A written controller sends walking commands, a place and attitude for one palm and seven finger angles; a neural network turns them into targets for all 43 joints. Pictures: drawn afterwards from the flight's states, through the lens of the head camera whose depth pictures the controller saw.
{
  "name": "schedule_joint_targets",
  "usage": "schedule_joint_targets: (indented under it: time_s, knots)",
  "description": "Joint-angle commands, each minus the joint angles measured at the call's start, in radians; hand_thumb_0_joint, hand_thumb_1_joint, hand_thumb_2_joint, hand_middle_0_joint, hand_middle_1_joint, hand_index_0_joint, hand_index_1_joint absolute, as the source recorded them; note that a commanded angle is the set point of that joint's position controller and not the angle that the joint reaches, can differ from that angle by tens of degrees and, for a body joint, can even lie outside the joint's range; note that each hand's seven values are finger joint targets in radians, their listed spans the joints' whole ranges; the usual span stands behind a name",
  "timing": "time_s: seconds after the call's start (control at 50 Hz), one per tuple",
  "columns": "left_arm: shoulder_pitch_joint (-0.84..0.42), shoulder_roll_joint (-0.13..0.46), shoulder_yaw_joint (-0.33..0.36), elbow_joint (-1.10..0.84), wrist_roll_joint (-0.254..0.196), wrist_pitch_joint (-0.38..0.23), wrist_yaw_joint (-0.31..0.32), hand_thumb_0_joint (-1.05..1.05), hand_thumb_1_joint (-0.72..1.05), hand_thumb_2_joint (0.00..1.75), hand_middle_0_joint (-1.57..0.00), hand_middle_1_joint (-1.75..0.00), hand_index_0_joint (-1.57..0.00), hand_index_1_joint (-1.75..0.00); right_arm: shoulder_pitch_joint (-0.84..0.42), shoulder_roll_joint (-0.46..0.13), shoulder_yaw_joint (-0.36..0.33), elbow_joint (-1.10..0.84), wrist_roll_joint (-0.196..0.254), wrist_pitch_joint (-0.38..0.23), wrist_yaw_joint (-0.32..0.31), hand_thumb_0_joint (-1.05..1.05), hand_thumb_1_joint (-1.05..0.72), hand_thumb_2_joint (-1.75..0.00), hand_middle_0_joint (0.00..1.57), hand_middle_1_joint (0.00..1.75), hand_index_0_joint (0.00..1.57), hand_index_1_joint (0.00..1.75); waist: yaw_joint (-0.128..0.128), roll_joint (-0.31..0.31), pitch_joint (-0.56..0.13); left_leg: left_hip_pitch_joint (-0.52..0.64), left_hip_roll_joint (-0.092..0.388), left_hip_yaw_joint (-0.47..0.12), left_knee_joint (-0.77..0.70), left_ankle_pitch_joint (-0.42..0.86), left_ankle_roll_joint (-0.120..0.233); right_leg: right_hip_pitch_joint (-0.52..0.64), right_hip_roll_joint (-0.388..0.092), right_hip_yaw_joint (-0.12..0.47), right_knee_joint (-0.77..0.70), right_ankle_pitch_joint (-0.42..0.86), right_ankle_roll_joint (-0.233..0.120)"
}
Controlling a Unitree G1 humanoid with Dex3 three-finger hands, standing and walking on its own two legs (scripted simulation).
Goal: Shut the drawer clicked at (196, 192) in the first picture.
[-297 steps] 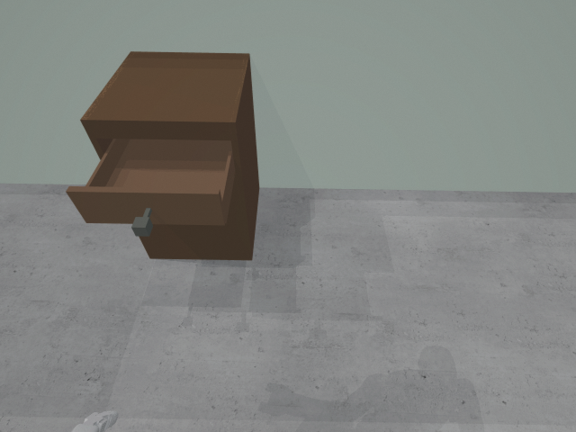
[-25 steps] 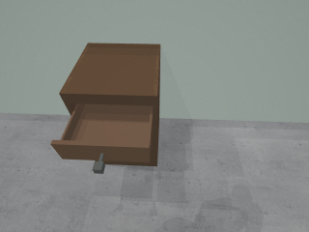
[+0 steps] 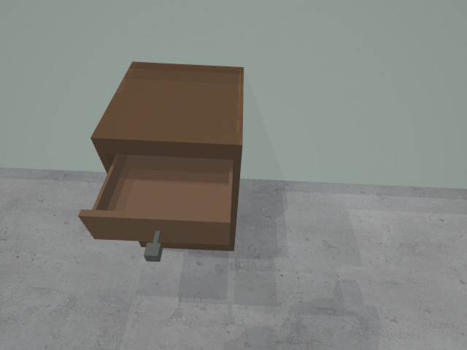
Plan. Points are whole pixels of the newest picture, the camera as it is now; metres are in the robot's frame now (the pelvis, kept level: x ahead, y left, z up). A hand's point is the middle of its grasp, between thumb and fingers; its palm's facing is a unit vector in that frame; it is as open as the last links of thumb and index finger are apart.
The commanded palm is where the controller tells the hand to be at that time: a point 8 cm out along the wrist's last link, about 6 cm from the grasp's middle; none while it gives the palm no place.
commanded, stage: raise the hand and make a fist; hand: left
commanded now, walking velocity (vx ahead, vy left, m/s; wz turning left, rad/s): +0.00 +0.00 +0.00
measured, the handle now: (155, 245) +0.39 +0.23 -0.21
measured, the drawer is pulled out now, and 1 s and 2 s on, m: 0.22 0.22 0.22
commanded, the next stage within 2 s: bring the fist close to the handle in 1.90 s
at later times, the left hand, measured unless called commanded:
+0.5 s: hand out of the picture +0.11 +0.17 -0.11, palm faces +0.13 -0.99 -0.03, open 5.6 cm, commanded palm +0.12 +0.22 -0.09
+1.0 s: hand (135, 332) +0.17 +0.19 -0.10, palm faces +0.05 -1.00 -0.08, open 3.3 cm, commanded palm +0.15 +0.23 -0.10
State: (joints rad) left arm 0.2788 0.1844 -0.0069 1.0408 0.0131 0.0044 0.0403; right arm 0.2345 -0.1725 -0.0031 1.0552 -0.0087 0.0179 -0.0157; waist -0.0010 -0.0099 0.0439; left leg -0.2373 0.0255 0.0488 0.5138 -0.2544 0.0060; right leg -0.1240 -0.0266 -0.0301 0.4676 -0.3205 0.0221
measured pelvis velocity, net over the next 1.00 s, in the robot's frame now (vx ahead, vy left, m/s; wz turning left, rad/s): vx -0.05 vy -0.02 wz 0.00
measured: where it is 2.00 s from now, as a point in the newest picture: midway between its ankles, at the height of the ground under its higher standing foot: outside the picture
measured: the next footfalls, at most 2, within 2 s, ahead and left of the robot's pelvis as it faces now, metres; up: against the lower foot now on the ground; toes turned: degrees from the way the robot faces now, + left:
none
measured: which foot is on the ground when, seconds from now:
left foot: down 0.00-1.00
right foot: down 0.00-1.00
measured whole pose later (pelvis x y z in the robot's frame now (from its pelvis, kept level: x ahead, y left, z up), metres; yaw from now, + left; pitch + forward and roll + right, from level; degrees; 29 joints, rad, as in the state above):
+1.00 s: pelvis -0.05 -0.02 -0.13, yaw +0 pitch +20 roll -3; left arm 0.39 0.23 0.21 0.09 -0.27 -0.52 -0.25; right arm 0.23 -0.24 -0.07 0.63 0.02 -0.17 -0.06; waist -0.02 0.03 -0.18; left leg -1.18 0.07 -0.03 1.33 -0.50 -0.02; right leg -1.05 0.00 -0.09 1.32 -0.62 -0.02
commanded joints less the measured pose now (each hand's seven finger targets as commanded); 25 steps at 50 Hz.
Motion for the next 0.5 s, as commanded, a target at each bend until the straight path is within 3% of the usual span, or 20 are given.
schedule_joint_targets:
  time_s: [0.0,0.02,0.04,0.06,0.08,0.1,0.12,0.14,0.16,0.18,0.2,0.22,0.24,0.26,0.3,0.34,0.38,0.42,0.44,0.48]
  knots:
    - [-0.631,0.348,0.2,-1.588,-0.179,-0.254,0.038,0.0,0.9,0.9,-0.22,-0.32,-0.22,-0.32,-0.003,-0.262,-0.051,-0.405,0.045,-0.191,-0.035,0.0,-0.9,-0.9,0.2,0.3,0.2,0.3,-0.079,0.187,-0.5,0.268,-0.011,-0.053,-0.042,0.408,0.02,-0.06,-0.024,-0.014,0.03,0.507,-0.061]
    - [-0.074,0.24,0.156,-1.276,-0.102,-0.195,0.061,0.0,0.9,0.9,-0.24,-0.34,-0.24,-0.34,-0.062,-0.165,-0.013,-0.353,0.034,-0.29,-0.072,0.0,-0.9,-0.9,0.2,0.3,0.2,0.3,0.031,0.331,-0.467,0.412,0.05,-0.065,-0.071,0.546,0.022,-0.133,0.021,-0.04,0.117,0.275,-0.064]
    - [-0.056,0.146,0.08,-1.222,-0.129,-0.148,0.104,0.0,0.9,0.9,-0.26,-0.37,-0.26,-0.37,-0.051,-0.17,-0.027,-0.296,0.042,-0.324,-0.073,0.0,-0.9,-0.9,0.2,0.3,0.2,0.3,-0.021,0.261,-0.394,0.261,0.033,-0.056,-0.069,0.446,-0.021,-0.181,0.035,-0.073,0.128,0.106,-0.052]
    - [0.235,-0.115,-0.059,-0.94,-0.135,-0.051,0.085,0.0,0.9,0.9,-0.28,-0.39,-0.28,-0.39,-0.03,-0.132,-0.023,-0.274,0.056,-0.327,-0.059,0.0,-0.9,-0.9,0.2,0.3,0.2,0.3,-0.036,0.162,-0.215,0.158,0.035,-0.073,-0.072,0.329,0.003,-0.277,0.027,-0.08,0.132,0.04,-0.039]
    - [0.013,-0.087,-0.051,-1.113,-0.17,-0.086,0.065,0.0,0.9,0.9,-0.3,-0.41,-0.3,-0.41,-0.039,-0.172,-0.035,-0.351,0.051,-0.33,-0.051,0.0,-0.9,-0.9,0.2,0.3,0.2,0.3,-0.06,0.093,-0.066,0.019,0.026,-0.104,-0.053,0.183,0.0,-0.306,0.016,-0.091,0.113,0.053,-0.031]
    - [0.016,-0.035,-0.003,-1.059,-0.154,-0.133,0.048,0.0,0.9,0.9,-0.32,-0.43,-0.32,-0.43,-0.044,-0.19,-0.053,-0.367,0.04,-0.335,-0.053,0.0,-0.9,-0.9,0.2,0.3,0.2,0.3,-0.079,-0.004,-0.03,-0.07,0.007,-0.104,-0.006,0.036,0.006,-0.365,0.023,-0.1,0.09,0.024,-0.028]
    - [0.051,-0.029,0.026,-0.956,-0.146,-0.194,0.026,0.0,0.9,0.9,-0.34,-0.45,-0.34,-0.45,-0.048,-0.193,-0.057,-0.383,0.025,-0.338,-0.054,0.0,-0.9,-0.9,0.2,0.3,0.2,0.3,-0.077,-0.108,0.025,-0.176,-0.01,-0.104,0.05,-0.04,0.009,-0.44,0.028,-0.108,0.107,-0.026,-0.026]
    - [0.167,-0.038,0.067,-0.84,-0.146,-0.251,-0.007,0.0,0.9,0.9,-0.36,-0.47,-0.36,-0.47,-0.055,-0.188,-0.065,-0.405,0.022,-0.338,-0.047,0.0,-0.9,-0.9,0.2,0.3,0.2,0.3,-0.041,-0.148,0.021,-0.251,-0.02,-0.092,0.107,-0.052,0.003,-0.491,0.033,-0.115,0.148,-0.058,-0.032]
    - [0.23,-0.062,0.071,-0.802,-0.151,-0.324,-0.052,0.0,0.9,0.9,-0.38,-0.5,-0.38,-0.5,-0.063,-0.179,-0.069,-0.43,0.009,-0.34,-0.035,0.0,-0.9,-0.9,0.2,0.3,0.2,0.3,-0.015,-0.225,-0.046,-0.3,-0.014,-0.089,0.174,-0.024,-0.002,-0.541,0.041,-0.127,0.227,-0.057,-0.036]
    - [0.324,-0.067,0.093,-0.798,-0.166,-0.399,-0.106,0.0,0.9,0.9,-0.4,-0.52,-0.4,-0.52,-0.083,-0.174,-0.084,-0.463,0.001,-0.343,-0.023,0.0,-0.9,-0.9,0.2,0.3,0.2,0.3,0.033,-0.272,-0.122,-0.352,-0.009,-0.079,0.234,-0.006,-0.009,-0.564,0.045,-0.128,0.307,-0.064,-0.042]
    - [0.374,-0.083,0.084,-0.825,-0.183,-0.475,-0.163,0.0,0.9,0.9,-0.42,-0.54,-0.42,-0.54,-0.104,-0.171,-0.093,-0.494,-0.003,-0.344,-0.006,0.0,-0.9,-0.9,0.2,0.3,0.2,0.3,0.054,-0.259,-0.181,-0.391,-0.011,-0.067,0.286,0.011,-0.015,-0.58,0.046,-0.122,0.371,-0.046,-0.046]
    - [0.38,-0.077,0.08,-0.848,-0.194,-0.544,-0.219,0.0,0.9,0.9,-0.44,-0.56,-0.44,-0.56,-0.125,-0.172,-0.098,-0.525,-0.005,-0.345,0.01,0.0,-0.9,-0.9,0.2,0.3,0.2,0.3,0.066,-0.205,-0.231,-0.426,-0.016,-0.056,0.336,0.019,-0.019,-0.603,0.044,-0.109,0.425,-0.026,-0.051]
    - [0.375,-0.031,0.127,-0.831,-0.192,-0.603,-0.267,0.0,0.9,0.9,-0.46,-0.58,-0.46,-0.58,-0.127,-0.165,-0.106,-0.534,0.0,-0.344,0.029,0.0,-0.9,-0.9,0.2,0.3,0.2,0.3,0.083,-0.082,-0.26,-0.443,-0.022,-0.047,0.379,0.036,-0.025,-0.623,0.036,-0.088,0.469,-0.003,-0.06]
    - [0.336,-0.006,0.139,-0.858,-0.199,-0.664,-0.316,0.0,0.9,0.9,-0.48,-0.6,-0.48,-0.6,-0.14,-0.166,-0.108,-0.562,0.0,-0.342,0.04,0.0,-0.9,-0.9,0.2,0.3,0.2,0.3,0.076,-0.002,-0.295,-0.476,-0.024,-0.044,0.436,0.033,-0.028,-0.667,0.032,-0.078,0.523,-0.005,-0.065]
    - [0.305,0.066,0.21,-0.924,-0.211,-0.687,-0.331,0.0,0.9,0.9,-0.52,-0.65,-0.52,-0.65,-0.159,-0.165,-0.113,-0.626,0.007,-0.328,0.04,0.0,-0.9,-0.9,0.2,0.3,0.2,0.3,0.092,0.064,-0.369,-0.527,-0.023,-0.03,0.497,-0.015,-0.017,-0.711,0.031,-0.058,0.59,-0.038,-0.065]
    - [0.198,0.102,0.228,-1.041,-0.229,-0.66,-0.31,0.0,0.9,0.9,-0.56,-0.69,-0.56,-0.69,-0.169,-0.169,-0.111,-0.671,0.012,-0.307,0.028,0.0,-0.9,-0.9,0.2,0.3,0.2,0.3,0.082,0.07,-0.383,-0.587,-0.019,-0.05,0.516,-0.125,-0.008,-0.756,0.037,-0.036,0.614,-0.13,-0.06]
    - [0.094,0.111,0.231,-1.203,-0.248,-0.665,-0.27,0.0,0.9,0.9,-0.6,-0.73,-0.6,-0.73,-0.16,-0.161,-0.105,-0.7,0.015,-0.3,0.01,0.0,-0.9,-0.9,0.2,0.3,0.2,0.3,0.064,0.132,-0.43,-0.591,-0.013,-0.064,0.549,-0.193,0.004,-0.794,0.037,-0.002,0.614,-0.2,-0.06]
    - [0.029,0.119,0.215,-1.36,-0.252,-0.692,-0.236,0.0,0.9,0.9,-0.64,-0.78,-0.64,-0.78,-0.128,-0.152,-0.095,-0.696,0.01,-0.297,-0.01,0.0,-0.9,-0.9,0.2,0.3,0.2,0.3,0.03,0.183,-0.471,-0.572,-0.006,-0.075,0.589,-0.188,0.018,-0.829,0.042,0.01,0.614,-0.2,-0.059]
    - [-0.053,0.129,0.189,-1.447,-0.249,-0.707,-0.228,0.0,0.9,0.9,-0.66,-0.8,-0.66,-0.8,-0.115,-0.154,-0.086,-0.688,0.008,-0.297,-0.02,0.0,-0.9,-0.9,0.2,0.3,0.2,0.3,-0.003,0.181,-0.477,-0.588,-0.001,-0.084,0.615,-0.205,0.023,-0.867,0.048,0.013,0.629,-0.213,-0.056]
    - [-0.058,0.107,0.134,-1.445,-0.24,-0.719,-0.24,0.0,0.9,0.9,-0.7,-0.84,-0.7,-0.84,-0.092,-0.154,-0.077,-0.665,0.003,-0.303,-0.038,0.0,-0.9,-0.9,0.2,0.3,0.2,0.3,-0.039,0.163,-0.45,-0.628,0.0,-0.085,0.662,-0.212,0.03,-0.901,0.049,0.032,0.608,-0.251,-0.058]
